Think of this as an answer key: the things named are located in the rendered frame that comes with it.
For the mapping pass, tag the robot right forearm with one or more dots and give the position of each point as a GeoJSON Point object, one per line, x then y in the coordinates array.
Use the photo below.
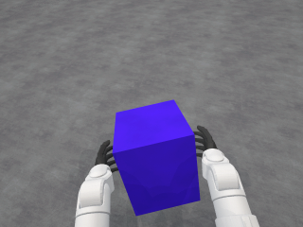
{"type": "Point", "coordinates": [226, 191]}

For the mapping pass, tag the left robot hand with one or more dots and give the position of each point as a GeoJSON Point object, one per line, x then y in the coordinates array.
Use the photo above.
{"type": "Point", "coordinates": [102, 156]}

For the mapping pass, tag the right robot hand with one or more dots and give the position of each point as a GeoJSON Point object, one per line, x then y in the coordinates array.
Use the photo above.
{"type": "Point", "coordinates": [207, 140]}

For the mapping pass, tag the carton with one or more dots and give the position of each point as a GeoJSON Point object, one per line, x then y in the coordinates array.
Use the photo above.
{"type": "Point", "coordinates": [155, 152]}

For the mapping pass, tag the robot left forearm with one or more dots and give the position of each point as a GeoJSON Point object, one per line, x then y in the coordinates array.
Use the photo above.
{"type": "Point", "coordinates": [94, 198]}

